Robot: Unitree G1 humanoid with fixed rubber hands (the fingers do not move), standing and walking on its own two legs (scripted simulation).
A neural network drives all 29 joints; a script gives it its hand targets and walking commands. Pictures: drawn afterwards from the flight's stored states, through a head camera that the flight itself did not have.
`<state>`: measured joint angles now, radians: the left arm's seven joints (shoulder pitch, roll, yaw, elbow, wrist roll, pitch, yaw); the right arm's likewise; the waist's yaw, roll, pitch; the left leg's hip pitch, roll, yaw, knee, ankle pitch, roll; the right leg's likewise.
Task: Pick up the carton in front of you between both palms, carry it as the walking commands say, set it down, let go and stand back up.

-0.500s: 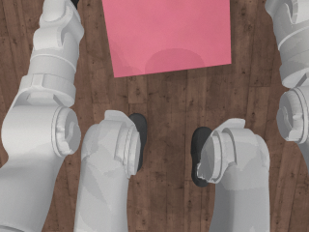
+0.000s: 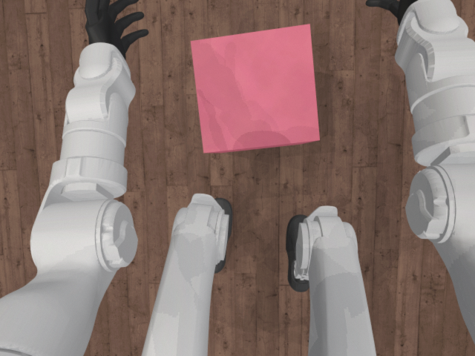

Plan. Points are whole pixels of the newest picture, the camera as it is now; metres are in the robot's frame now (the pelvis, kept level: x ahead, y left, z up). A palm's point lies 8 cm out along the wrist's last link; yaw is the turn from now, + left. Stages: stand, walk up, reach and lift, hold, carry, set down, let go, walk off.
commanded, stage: set down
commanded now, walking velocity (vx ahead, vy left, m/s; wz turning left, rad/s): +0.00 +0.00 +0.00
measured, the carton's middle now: (255, 102) +0.49 +0.03 -0.37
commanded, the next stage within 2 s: let go in 0.40 s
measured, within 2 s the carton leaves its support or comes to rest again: neither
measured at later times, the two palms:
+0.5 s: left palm out of the picture +0.51 +0.23 +0.04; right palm out of the picture +0.57 -0.16 +0.04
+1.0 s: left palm out of the picture +0.36 +0.25 +0.15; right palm out of the picture +0.41 -0.19 +0.14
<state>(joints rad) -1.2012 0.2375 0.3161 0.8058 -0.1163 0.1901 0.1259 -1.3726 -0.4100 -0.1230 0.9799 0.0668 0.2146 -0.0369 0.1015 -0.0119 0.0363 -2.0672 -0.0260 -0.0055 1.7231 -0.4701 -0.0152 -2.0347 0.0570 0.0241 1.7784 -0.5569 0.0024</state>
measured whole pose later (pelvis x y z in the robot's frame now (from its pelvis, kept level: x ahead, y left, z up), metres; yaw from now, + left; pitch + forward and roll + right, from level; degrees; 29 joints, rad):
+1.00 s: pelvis +0.09 +0.02 +0.24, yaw -1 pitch +27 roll -1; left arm -0.21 0.19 0.13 0.56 0.00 0.04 -0.08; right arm -0.31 -0.18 -0.17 0.62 -0.07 0.05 -0.01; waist 0.07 0.01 -0.07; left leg -0.91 -0.04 -0.03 0.72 -0.27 0.02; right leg -0.86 0.03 0.06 0.72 -0.32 0.02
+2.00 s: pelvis +0.12 +0.01 +0.28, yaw +0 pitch -1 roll +0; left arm 0.20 0.31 0.05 0.59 0.04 0.06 0.01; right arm 0.20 -0.29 -0.05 0.66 -0.05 0.03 -0.01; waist 0.01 -0.03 0.01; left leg -0.22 -0.03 -0.04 0.53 -0.30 0.01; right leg -0.16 0.03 0.05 0.51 -0.33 0.00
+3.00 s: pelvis +0.11 +0.02 +0.29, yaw -1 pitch -2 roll +0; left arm 0.17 0.38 0.01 0.93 0.02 -0.01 0.02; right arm 0.13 -0.37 -0.02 0.97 -0.02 -0.01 -0.01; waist 0.00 -0.02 0.02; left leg -0.14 -0.03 -0.02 0.39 -0.22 0.02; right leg -0.08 0.01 0.06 0.36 -0.25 0.01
